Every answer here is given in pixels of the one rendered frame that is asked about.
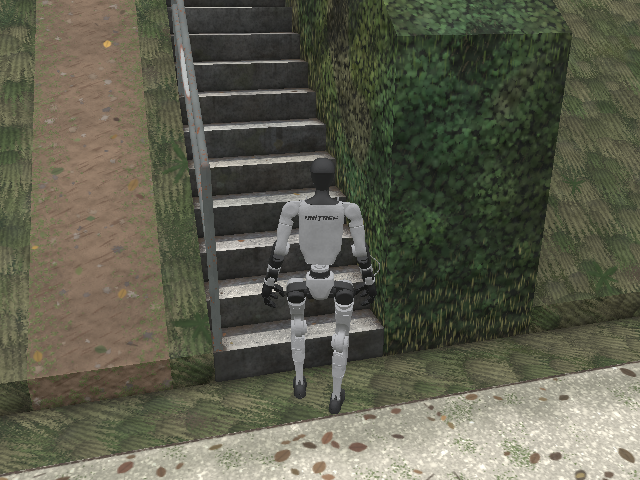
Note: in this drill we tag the stairs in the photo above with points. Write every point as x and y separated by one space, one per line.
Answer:
262 135

